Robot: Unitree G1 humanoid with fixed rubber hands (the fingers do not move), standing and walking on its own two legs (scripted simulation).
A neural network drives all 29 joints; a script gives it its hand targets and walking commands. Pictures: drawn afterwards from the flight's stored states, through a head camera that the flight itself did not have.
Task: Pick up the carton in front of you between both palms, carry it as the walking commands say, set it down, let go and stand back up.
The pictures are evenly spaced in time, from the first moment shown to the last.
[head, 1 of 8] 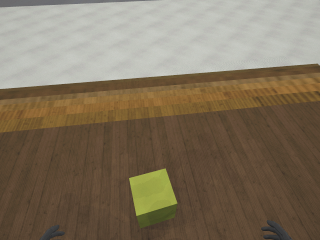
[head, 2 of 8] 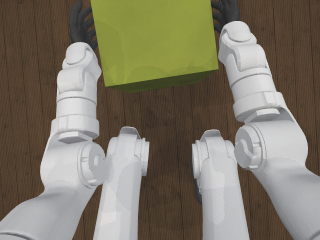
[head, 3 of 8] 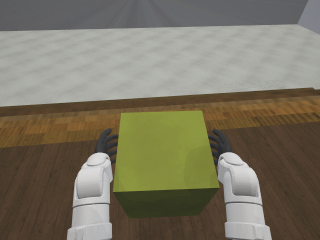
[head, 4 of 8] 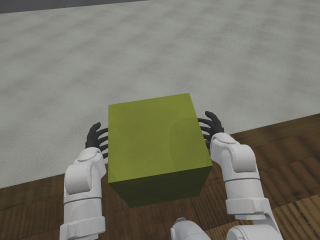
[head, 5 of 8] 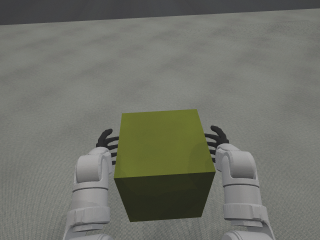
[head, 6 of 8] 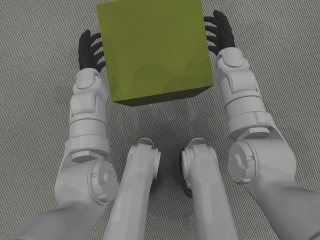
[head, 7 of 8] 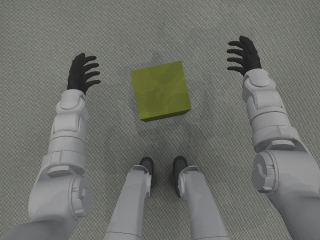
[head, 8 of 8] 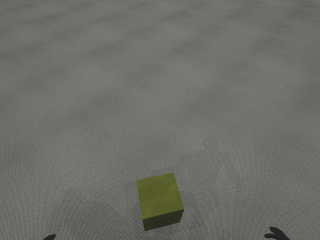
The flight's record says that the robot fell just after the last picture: no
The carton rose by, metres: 0.68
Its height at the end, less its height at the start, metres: -1.19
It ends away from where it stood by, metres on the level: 3.62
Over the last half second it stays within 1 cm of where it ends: yes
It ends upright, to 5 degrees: yes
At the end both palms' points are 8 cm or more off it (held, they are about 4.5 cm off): yes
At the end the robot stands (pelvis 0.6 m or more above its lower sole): yes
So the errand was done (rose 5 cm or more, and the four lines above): yes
